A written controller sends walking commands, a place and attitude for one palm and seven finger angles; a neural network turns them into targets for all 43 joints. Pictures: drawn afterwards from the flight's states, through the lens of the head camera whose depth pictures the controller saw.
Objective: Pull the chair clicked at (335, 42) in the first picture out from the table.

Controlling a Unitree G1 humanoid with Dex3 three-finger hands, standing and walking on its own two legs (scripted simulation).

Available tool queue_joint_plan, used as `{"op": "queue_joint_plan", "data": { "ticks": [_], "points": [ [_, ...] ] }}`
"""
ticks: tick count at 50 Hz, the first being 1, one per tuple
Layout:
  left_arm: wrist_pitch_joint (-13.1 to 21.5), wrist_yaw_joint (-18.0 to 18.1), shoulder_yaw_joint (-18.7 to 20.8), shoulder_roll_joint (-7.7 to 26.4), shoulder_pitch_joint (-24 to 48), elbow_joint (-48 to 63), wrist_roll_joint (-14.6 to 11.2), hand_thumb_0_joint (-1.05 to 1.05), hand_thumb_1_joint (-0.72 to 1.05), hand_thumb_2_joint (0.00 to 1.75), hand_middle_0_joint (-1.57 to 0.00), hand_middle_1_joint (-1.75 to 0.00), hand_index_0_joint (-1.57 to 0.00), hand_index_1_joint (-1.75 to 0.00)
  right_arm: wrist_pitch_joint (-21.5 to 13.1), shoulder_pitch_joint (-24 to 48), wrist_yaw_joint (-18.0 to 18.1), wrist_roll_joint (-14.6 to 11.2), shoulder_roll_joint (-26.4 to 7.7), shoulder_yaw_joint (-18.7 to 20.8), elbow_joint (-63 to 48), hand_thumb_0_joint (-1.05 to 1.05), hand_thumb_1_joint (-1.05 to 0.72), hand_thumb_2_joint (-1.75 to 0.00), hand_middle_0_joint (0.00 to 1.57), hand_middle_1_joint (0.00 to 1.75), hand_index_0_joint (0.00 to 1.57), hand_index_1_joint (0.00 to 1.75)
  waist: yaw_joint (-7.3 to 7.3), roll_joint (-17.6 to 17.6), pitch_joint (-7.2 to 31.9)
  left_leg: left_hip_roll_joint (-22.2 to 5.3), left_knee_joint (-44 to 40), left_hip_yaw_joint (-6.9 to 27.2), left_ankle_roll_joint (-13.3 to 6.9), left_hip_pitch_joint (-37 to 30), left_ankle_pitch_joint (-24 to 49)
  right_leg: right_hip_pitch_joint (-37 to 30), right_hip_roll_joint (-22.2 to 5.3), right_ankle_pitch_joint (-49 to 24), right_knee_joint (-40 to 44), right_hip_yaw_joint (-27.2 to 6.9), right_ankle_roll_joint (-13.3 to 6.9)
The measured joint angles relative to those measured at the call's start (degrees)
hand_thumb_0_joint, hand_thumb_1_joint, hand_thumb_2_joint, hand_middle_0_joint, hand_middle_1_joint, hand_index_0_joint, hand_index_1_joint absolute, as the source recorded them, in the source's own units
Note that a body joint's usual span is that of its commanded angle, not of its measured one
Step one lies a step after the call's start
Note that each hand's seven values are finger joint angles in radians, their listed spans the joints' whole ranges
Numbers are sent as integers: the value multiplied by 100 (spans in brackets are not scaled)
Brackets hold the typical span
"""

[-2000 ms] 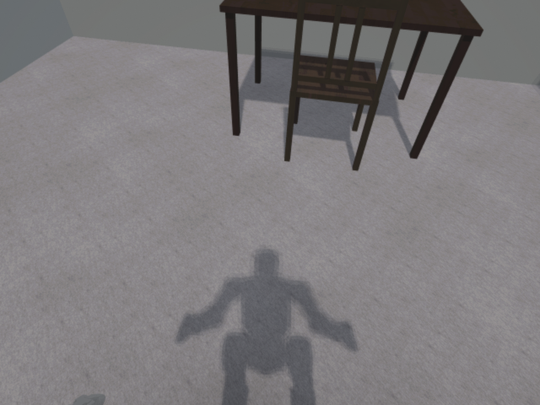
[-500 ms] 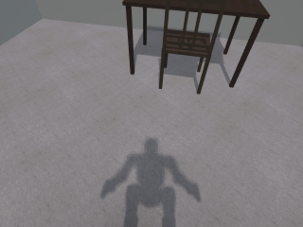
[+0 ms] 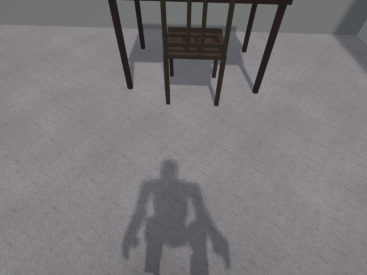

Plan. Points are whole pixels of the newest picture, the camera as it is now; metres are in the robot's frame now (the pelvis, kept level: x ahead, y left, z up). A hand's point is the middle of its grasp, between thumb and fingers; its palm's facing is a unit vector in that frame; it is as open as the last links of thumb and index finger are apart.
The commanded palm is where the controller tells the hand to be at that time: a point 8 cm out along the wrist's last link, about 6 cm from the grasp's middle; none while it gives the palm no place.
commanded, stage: walk to a spot facing it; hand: left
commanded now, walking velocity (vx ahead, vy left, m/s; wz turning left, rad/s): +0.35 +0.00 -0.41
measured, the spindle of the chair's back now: (189, 17) +1.48 +0.10 -0.07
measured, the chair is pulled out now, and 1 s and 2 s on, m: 0.00 0.00 0.00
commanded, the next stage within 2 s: turn to face it in 1.60 s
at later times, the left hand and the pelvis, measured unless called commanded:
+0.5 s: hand (101, 226) +0.26 +0.26 -0.17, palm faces -0.14 -0.97 -0.17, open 7.4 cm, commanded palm none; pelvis +0.21 +0.07 +0.01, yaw -13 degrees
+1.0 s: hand (180, 138) +0.60 +0.07 -0.16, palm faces -0.45 -0.88 -0.12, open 7.4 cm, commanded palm none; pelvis +0.41 -0.02 +0.00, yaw -24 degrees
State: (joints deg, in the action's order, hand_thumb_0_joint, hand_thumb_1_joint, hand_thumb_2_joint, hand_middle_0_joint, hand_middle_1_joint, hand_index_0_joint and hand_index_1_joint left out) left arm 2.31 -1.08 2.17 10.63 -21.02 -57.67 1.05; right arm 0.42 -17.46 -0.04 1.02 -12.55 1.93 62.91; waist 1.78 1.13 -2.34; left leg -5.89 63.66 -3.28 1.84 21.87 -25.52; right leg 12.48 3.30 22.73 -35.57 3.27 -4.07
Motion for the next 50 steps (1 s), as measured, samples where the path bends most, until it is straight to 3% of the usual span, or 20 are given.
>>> {"op": "queue_joint_plan", "data": {
  "ticks": [3,8,12,15,16,18,21,24,28,32,36,40,44,46,47,50],
  "points": [
    [33,56,-41,-128,-192,-83,22,0,91,89,-20,-30,-20,-30,-25,271,-35,23,44,54,-164,1,-91,-90,20,30,20,30,-13,-53,16,0,203,-45,82,660,470,-365,31,-238,645,-200,32],
    [58,85,-69,-242,-400,-284,41,0,90,89,-20,-30,-20,-30,-97,791,-119,4,154,107,-596,1,-91,-90,20,30,20,30,-47,-111,34,-77,-471,-42,163,1353,1205,-877,16,-401,1407,-526,106],
    [56,123,-42,-201,-424,-340,52,0,90,89,-21,-30,-20,-30,-152,1160,-173,-21,237,83,-813,1,-91,-90,20,30,20,30,61,-159,-47,-42,-1541,-67,86,1304,1454,-1272,-32,-240,1631,-721,228],
    [40,134,11,-98,-442,-356,39,0,90,89,-21,-30,-21,-30,-248,1333,-171,-30,291,32,-924,1,-91,-90,20,30,20,30,133,-253,-79,129,-2460,-154,-44,844,1475,-1478,-119,128,1431,-853,348],
    [34,133,37,-70,-479,-361,28,0,90,89,-21,-30,-21,-30,-315,1350,-154,-20,293,2,-970,1,-91,-90,20,30,20,30,140,-265,-68,178,-2785,-191,-99,576,1541,-1425,-127,347,1084,-911,366],
    [-46,109,114,15,-378,-400,-22,0,90,89,-20,-30,-20,-30,-445,1387,-93,32,336,-22,-1023,1,-91,-90,20,30,20,30,92,-331,-134,181,-2514,-328,-413,487,1512,-823,-126,676,-623,-854,286],
    [-157,72,194,190,-55,-380,0,1,91,89,-20,-30,-20,-30,-473,1201,-28,26,429,-61,-951,1,-91,-90,20,30,20,30,72,-439,-141,165,-2501,-590,-512,102,1052,371,-195,292,-3075,-583,199],
    [-221,4,267,306,300,-174,64,1,91,90,-20,-30,-20,-30,-478,811,36,28,495,-51,-740,0,-91,-90,20,30,20,30,35,-458,-68,207,-3054,-761,-512,-400,1107,1268,-442,-324,-3684,-250,256],
    [-280,-40,334,300,638,125,99,1,91,90,-20,-30,-20,-30,-510,280,139,-12,384,99,-467,-1,-94,-90,20,30,20,30,-50,-444,70,312,-3738,-1009,-561,-956,1154,2089,-707,-1015,-3498,-196,393],
    [-353,-86,338,247,932,236,116,0,91,90,-20,-30,-20,-30,-513,-197,136,-16,285,119,-207,0,-94,-90,20,30,20,30,-178,-419,104,378,-4173,-1198,-561,-1430,1075,2468,-895,-1475,-2996,-209,517],
    [-410,-126,270,170,1198,214,120,0,91,90,-20,-30,-19,-30,-517,-595,134,-8,305,92,-7,0,-92,-90,20,30,20,30,-331,-381,25,360,-4422,-1376,-482,-1881,888,2412,-997,-1658,-2068,-46,548],
    [-432,-145,188,71,1473,146,105,0,91,90,-20,-30,-20,-30,-508,-931,133,33,409,35,140,1,-92,-90,20,30,20,30,-529,-337,-100,282,-4503,-1561,-333,-2281,602,2125,-918,-1529,-1155,194,440],
    [-367,-144,101,-52,1739,153,88,1,91,90,-20,-30,-20,-30,-450,-1218,117,65,524,-9,303,1,-91,-90,20,30,20,30,-697,-219,-221,96,-4308,-1726,-112,-2578,162,1675,-657,-1038,-388,477,192],
    [-227,-141,64,-83,1795,195,91,1,91,90,-20,-30,-20,-30,-395,-1368,93,42,603,-28,404,1,-91,-90,20,30,20,30,-701,-174,-246,-111,-3689,-1755,-4,-2539,-175,1237,-462,-1051,123,648,27],
    [-123,-133,52,-59,1783,222,95,1,91,90,-20,-30,-20,-30,-358,-1460,65,8,679,-39,449,1,-91,-90,20,30,20,30,-678,-258,-205,-206,-2953,-1704,11,-2304,-295,1032,-475,-1305,311,654,-96],
    [62,-44,55,-94,1666,200,-8,0,91,90,-20,-30,-20,-30,-197,-1218,41,-61,742,-23,506,1,-91,-90,20,30,20,30,-585,-220,-260,-266,15,-713,-7,-1040,-310,898,-370,-878,-109,633,-62]
  ]
}}
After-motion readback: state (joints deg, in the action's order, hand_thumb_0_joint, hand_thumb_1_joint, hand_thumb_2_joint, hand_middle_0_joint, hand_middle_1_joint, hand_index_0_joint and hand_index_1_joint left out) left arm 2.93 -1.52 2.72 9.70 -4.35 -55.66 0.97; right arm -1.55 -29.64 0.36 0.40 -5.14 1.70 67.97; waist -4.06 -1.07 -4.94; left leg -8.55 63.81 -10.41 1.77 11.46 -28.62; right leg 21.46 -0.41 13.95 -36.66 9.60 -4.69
